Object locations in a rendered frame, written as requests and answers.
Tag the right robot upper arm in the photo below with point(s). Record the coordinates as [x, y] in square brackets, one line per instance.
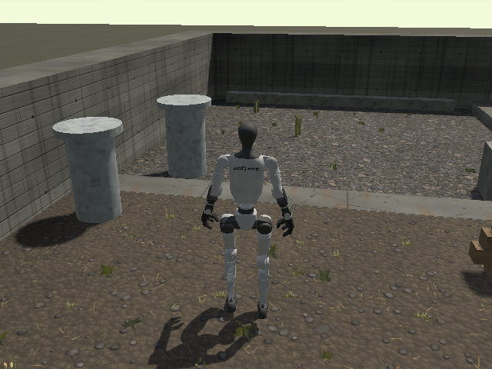
[275, 176]

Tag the left robot upper arm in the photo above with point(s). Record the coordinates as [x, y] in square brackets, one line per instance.
[222, 162]

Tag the robot left thigh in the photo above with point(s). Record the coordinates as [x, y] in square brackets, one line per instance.
[227, 225]

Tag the robot right forearm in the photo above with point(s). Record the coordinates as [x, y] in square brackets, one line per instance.
[284, 206]

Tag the robot left hand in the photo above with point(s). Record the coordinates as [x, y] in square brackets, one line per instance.
[209, 217]

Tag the left robot shin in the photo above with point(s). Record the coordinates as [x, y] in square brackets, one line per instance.
[230, 275]

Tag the robot left forearm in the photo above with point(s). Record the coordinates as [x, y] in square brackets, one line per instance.
[210, 202]

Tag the robot right hand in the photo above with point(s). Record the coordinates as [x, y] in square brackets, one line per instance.
[288, 224]

